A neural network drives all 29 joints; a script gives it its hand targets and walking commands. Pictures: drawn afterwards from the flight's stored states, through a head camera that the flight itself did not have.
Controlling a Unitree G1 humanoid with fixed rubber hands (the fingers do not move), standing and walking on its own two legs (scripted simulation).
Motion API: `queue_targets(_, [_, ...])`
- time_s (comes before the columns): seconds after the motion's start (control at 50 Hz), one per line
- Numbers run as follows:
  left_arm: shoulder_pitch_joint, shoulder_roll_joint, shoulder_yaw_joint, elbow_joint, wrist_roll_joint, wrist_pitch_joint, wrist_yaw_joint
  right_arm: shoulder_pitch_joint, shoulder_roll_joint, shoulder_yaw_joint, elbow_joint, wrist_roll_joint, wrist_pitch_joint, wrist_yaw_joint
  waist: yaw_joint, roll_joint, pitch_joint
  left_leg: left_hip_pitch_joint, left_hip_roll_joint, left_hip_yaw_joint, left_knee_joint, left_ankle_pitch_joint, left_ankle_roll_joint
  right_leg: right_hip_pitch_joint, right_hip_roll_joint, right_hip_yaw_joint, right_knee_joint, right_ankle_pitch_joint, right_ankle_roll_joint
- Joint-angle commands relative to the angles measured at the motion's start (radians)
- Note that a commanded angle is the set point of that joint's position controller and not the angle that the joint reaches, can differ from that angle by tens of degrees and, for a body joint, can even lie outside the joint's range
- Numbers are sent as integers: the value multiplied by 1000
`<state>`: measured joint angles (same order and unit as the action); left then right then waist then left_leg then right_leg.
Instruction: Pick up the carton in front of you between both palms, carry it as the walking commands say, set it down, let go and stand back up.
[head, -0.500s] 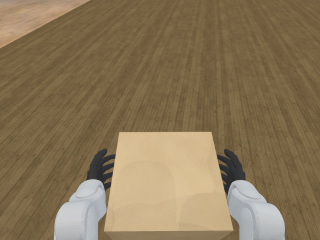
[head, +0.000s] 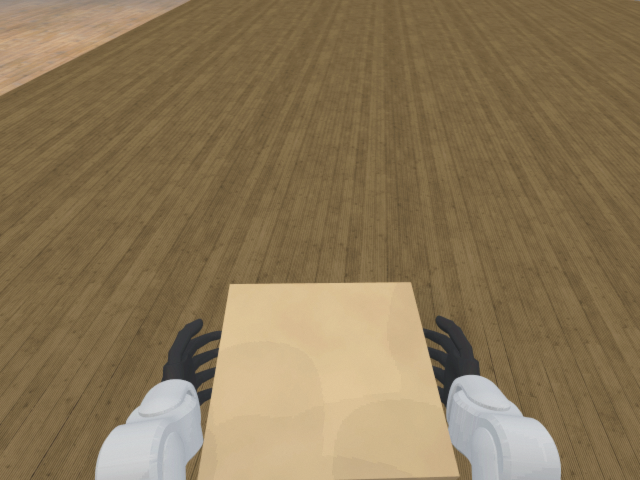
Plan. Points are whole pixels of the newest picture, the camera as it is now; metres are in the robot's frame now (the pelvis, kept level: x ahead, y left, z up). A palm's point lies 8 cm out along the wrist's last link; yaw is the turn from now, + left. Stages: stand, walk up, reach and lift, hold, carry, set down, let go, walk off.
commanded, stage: carry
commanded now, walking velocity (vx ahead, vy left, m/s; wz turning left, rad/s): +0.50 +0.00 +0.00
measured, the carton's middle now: (321, 413) +0.23 +0.00 +0.02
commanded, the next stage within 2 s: none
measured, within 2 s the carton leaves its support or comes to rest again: neither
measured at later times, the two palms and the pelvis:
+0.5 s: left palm (253, 208) +0.53 +0.10 +0.10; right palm (429, 208) +0.55 -0.19 +0.09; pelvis +0.32 -0.05 +0.01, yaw +3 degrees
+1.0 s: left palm (254, 126) +0.89 +0.14 +0.08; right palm (381, 128) +0.88 -0.16 +0.08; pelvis +0.65 -0.01 +0.00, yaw -1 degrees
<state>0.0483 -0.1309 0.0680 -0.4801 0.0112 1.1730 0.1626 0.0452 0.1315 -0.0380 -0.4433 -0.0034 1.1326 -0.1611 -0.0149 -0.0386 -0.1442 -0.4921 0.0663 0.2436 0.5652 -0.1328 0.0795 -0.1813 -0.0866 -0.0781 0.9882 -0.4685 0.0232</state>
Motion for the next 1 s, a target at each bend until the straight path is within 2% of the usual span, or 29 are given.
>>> queue_targets(0.0, [-317, -753, -600, -136, -173, -68, -52, -312, 773, 568, -176, 198, -38, 61, -3, 105, -232, 500, 285, -408, -354, -17, 37, -419, -58, 78, 152, 166, -34])
queue_targets(0.04, [-281, -779, -595, -116, -149, -85, -61, -317, 784, 590, -187, 199, -49, 79, 5, 138, -183, 416, 266, -322, -421, -141, 21, -390, -43, 25, 13, 203, -30])
queue_targets(0.08, [-275, -766, -591, -117, -130, -90, -61, -312, 759, 597, -176, 200, -50, 89, 4, 162, -124, 376, 260, -270, -467, -184, 37, -393, -46, -2, -105, 254, -22])
queue_targets(0.16, [-260, -693, -577, -123, -119, -77, -46, -285, 677, 582, -167, 192, -35, 80, 3, 176, -41, 365, 226, -166, -488, -155, 33, -362, -27, -62, -358, 376, -3])
queue_targets(0.26, [-287, -602, -570, -157, -152, -43, -31, -251, 606, 539, -166, 158, -6, 39, -3, 164, 20, 409, 215, -127, -466, -134, 17, -333, -27, -104, -466, 424, 2])
queue_targets(0.3, [-276, -559, -552, -140, -157, -29, -26, -242, 573, 518, -155, 136, 8, 19, -2, 166, 22, 430, 198, -100, -396, -83, 1, -274, -14, -138, -510, 390, -1])
queue_targets(0.32, [-262, -543, -542, -127, -159, -24, -23, -248, 559, 509, -152, 130, 14, 10, 8, 154, 8, 428, 173, -69, -306, -31, -15, -204, 9, -170, -546, 354, -6])
queue_targets(0.34, [-251, -530, -531, -116, -160, -20, -20, -249, 547, 505, -149, 126, 19, 1, 21, 122, -36, 390, 133, -31, -153, 92, -38, -61, 35, -188, -563, 290, -20])
queue_targets(0.36, [-244, -517, -519, -107, -157, -18, -18, -250, 535, 503, -150, 124, 24, -5, 43, 9, -105, 225, 85, -5, 115, 123, -79, 172, -50, -37, -586, 209, -58])
queue_targets(0.38, [-230, -501, -517, -102, -155, -21, -15, -244, 539, 507, -166, 129, 29, -6, 43, -276, -202, -8, -20, -21, 427, -138, -124, 349, -294, 397, -713, 138, -155])
queue_targets(0.4, [-237, -527, -512, -109, -163, -27, -17, -271, 556, 529, -182, 145, 29, -2, 41, -337, -170, -224, -48, -107, 570, -356, -112, 417, -362, 547, -775, 292, -227])
queue_targets(0.42, [-244, -606, -523, -142, -184, -38, -27, -296, 623, 562, -222, 176, 18, 10, 44, -228, -181, -244, 13, -175, 650, -346, -95, 387, -340, 448, -739, 488, -212])
queue_targets(0.44, [-271, -660, -538, -147, -191, -48, -38, -312, 683, 574, -201, 183, 8, 22, 37, -111, -184, -237, 43, -197, 659, -310, -85, 340, -309, 354, -713, 553, -177])
queue_targets(0.46, [-310, -704, -558, -167, -197, -61, -49, -311, 725, 578, -189, 181, -6, 32, 36, -63, -199, -199, 58, -218, 617, -252, -79, 294, -303, 294, -730, 519, -156])
queue_targets(0.48, [-321, -730, -570, -181, -200, -75, -60, -307, 761, 582, -182, 176, -20, 40, 34, -50, -198, -166, 76, -227, 555, -178, -81, 255, -276, 227, -766, 442, -125])
queue_targets(0.5, [-327, -740, -584, -187, -207, -85, -70, -296, 779, 580, -173, 165, -32, 44, 33, -67, -187, -161, 73, -207, 508, -134, -84, 230, -258, 171, -792, 401, -108])
queue_targets(0.56, [-288, -715, -595, -167, -209, -94, -87, -259, 767, 575, -168, 128, -51, 38, 29, -91, -128, -191, 67, -158, 397, -25, -92, 227, -222, 79, -851, 370, -110])
queue_targets(0.64, [-251, -643, -590, -178, -201, -85, -81, -224, 699, 564, -179, 112, -40, 25, 27, -95, -31, -214, 56, -102, 194, 67, -98, 245, -191, -19, -868, 485, -128])
queue_targets(0.76, [-230, -558, -553, -189, -178, -51, -41, -245, 610, 559, -216, 146, 0, 12, 36, -116, 67, -109, 10, -7, -42, 147, -71, 251, -156, -109, -845, 631, -117])
queue_targets(0.8, [-231, -549, -552, -194, -171, -45, -30, -238, 590, 550, -219, 160, 7, 12, 27, -122, 33, 13, -10, 7, -81, 138, -52, 269, -156, -131, -749, 810, -100])
queue_targets(0.82, [-237, -551, -556, -201, -168, -41, -26, -212, 581, 542, -203, 165, 7, 11, 15, -99, -36, 168, -53, 29, -79, 85, -34, 252, -139, -145, -612, 920, -83])
queue_targets(0.84, [-247, -546, -561, -206, -167, -38, -23, -208, 582, 536, -200, 164, 6, 12, -11, -64, -106, 360, -77, 46, -124, 22, -23, 181, -100, -182, -409, 918, -58])
queue_targets(0.86, [-264, -546, -573, -218, -169, -34, -22, -215, 580, 529, -200, 163, 4, 15, -27, 63, -194, 600, 59, -141, -140, -67, 7, -25, -49, -179, -153, 703, -34])
queue_targets(0.88, [-265, -562, -591, -238, -178, -31, -23, -214, 570, 524, -200, 169, 1, 17, -12, 346, -271, 761, 314, -612, -247, -108, 118, -291, 71, -141, 164, 272, 8])
queue_targets(0.9, [-266, -583, -604, -222, -182, -32, -27, -213, 609, 532, -196, 178, -3, 23, -7, 344, -262, 776, 374, -767, -334, 42, 174, -443, 109, -9, 342, 5, 0])
queue_targets(0.92, [-244, -626, -592, -200, -177, -43, -34, -216, 657, 551, -195, 194, -7, 40, -16, 239, -255, 752, 361, -625, -315, 120, 159, -469, 27, 52, 398, 26, -32])
queue_targets(0.94, [-260, -675, -599, -186, -172, -53, -44, -226, 697, 571, -210, 196, -19, 54, -15, 161, -226, 662, 328, -506, -281, 280, 93, -451, -9, 64, 346, 45, -38])
queue_targets(0.96, [-267, -722, -606, -170, -165, -64, -53, -260, 736, 580, -213, 201, -28, 67, -10, 114, -208, 570, 302, -401, -281, 396, 61, -399, -35, 66, 263, 106, -40])
queue_targets(0.98, [-259, -757, -614, -160, -158, -74, -62, -277, 761, 587, -213, 200, -39, 79, -1, 109, -197, 515, 279, -344, -302, 406, 45, -364, -47, 59, 198, 135, -34])
